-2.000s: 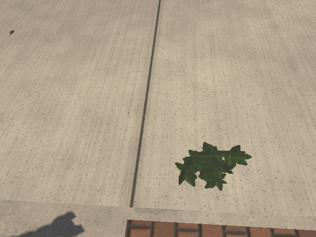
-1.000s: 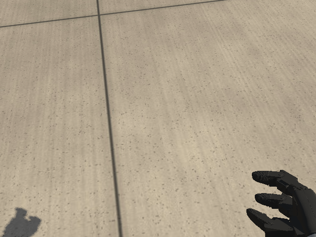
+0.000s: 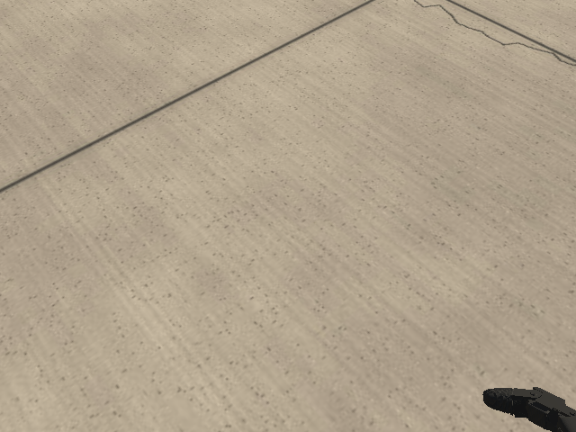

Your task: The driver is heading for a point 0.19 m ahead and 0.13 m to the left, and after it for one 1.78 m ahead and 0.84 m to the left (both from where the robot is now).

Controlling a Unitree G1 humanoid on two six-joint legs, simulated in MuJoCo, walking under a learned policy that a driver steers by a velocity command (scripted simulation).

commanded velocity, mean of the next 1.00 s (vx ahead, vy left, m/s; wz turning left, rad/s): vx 0.24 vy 0.00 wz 0.70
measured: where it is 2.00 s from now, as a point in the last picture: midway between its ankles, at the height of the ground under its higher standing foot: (272, 413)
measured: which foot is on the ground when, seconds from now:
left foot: up 0.00-0.02, down 0.04-0.44, up 0.46-0.88, down 0.90-1.00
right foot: down 0.00-0.02, up 0.04-0.42, down 0.44-0.90, up 0.92-1.00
